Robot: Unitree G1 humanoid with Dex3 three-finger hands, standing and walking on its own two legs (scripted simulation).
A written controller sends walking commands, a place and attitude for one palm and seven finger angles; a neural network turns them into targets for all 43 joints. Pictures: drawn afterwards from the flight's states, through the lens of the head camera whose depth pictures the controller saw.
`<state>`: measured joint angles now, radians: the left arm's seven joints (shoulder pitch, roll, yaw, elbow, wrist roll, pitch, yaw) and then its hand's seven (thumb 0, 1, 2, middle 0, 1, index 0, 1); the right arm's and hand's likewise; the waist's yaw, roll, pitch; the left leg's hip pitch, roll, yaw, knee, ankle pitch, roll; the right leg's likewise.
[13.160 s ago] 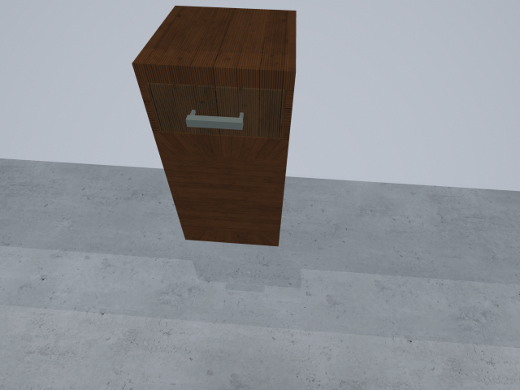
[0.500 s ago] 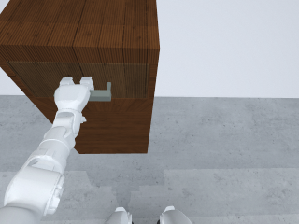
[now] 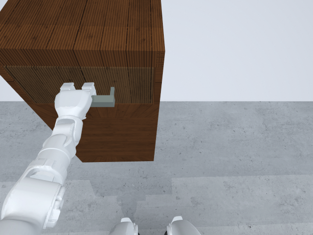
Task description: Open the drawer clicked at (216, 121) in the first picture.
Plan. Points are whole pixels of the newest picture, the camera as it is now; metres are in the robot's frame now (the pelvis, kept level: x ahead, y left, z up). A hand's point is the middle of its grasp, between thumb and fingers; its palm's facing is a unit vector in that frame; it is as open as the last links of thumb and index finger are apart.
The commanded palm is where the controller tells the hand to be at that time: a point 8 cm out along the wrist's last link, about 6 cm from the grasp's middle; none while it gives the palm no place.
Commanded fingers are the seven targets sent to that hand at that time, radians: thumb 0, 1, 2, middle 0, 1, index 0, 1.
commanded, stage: pull the drawer open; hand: left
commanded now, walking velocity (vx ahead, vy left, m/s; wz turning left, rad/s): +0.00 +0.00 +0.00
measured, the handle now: (86, 95) +0.50 +0.19 +0.00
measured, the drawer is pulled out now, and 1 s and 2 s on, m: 0.00 0.05 0.12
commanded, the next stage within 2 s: none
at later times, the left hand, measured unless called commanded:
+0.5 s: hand (79, 122) +0.42 +0.20 -0.02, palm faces -0.02 -0.07 -1.00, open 5.5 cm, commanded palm +0.38 +0.20 +0.04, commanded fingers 0.00 0.90 0.90 -0.40 -1.35 -0.40 -1.35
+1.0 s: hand (77, 128) +0.40 +0.20 -0.02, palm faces -0.05 -0.03 -1.00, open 5.6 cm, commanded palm +0.39 +0.19 +0.04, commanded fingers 0.00 0.90 0.90 -0.40 -1.35 -0.40 -1.35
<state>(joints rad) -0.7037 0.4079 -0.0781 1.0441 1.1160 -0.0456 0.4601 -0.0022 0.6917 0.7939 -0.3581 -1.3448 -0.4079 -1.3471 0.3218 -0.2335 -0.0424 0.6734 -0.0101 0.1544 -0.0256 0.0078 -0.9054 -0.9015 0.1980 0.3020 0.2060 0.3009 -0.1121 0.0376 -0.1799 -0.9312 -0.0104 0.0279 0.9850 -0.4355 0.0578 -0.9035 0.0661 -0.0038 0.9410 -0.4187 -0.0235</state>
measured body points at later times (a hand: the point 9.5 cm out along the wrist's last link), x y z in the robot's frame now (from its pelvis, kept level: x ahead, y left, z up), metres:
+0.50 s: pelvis +0.04 +0.00 +0.02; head +0.12 +0.00 +0.46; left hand +0.42 +0.20 +0.04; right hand +0.11 -0.26 -0.11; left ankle +0.01 +0.08 -0.67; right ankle +0.01 -0.11 -0.67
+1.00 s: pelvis +0.02 -0.01 +0.01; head +0.09 -0.01 +0.45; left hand +0.40 +0.20 +0.04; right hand +0.13 -0.26 -0.12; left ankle +0.01 +0.08 -0.67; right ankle +0.01 -0.11 -0.67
